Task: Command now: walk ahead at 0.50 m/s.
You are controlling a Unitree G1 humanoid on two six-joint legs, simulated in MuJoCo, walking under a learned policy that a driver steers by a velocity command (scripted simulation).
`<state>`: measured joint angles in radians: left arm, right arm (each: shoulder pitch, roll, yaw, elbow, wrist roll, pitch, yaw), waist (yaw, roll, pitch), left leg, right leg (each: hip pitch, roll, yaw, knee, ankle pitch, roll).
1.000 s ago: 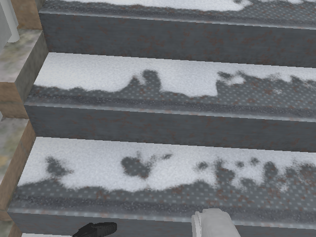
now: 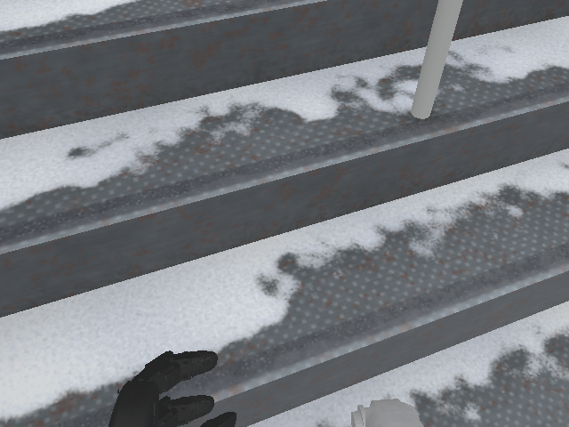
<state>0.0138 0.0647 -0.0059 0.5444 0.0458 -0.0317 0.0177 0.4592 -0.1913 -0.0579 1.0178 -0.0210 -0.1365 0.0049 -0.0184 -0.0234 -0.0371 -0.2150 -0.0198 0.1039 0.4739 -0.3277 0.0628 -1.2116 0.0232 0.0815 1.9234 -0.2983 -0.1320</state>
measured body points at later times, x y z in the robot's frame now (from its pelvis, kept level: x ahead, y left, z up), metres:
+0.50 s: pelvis +0.31 -0.02 +0.16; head +0.31 -0.02 +0.61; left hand +0.24 +0.22 +0.02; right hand +0.57 -0.19 +0.10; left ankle +0.33 +0.11 -0.26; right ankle +0.29 -0.12 -0.57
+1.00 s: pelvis +0.58 +0.11 +0.33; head +0.59 +0.14 +0.78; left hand +0.74 +0.38 +0.29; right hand +0.70 -0.12 +0.20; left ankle +0.54 +0.14 -0.40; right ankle +0.69 +0.02 -0.10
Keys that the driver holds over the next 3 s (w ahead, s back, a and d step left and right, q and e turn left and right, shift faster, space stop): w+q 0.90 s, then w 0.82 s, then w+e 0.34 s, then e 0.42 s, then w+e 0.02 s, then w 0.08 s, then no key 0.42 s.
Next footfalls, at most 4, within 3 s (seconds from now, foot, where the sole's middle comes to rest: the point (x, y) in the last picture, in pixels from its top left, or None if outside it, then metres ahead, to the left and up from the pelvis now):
0.18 right None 0.33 -0.13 -0.60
0.72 left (210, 323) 0.58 0.15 -0.43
1.20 right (208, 140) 0.90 0.17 -0.26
1.68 left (49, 15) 1.08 0.48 -0.09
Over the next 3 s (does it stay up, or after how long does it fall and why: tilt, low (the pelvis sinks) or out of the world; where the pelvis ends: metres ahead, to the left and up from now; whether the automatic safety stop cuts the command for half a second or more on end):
stays up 1.52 0.57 0.95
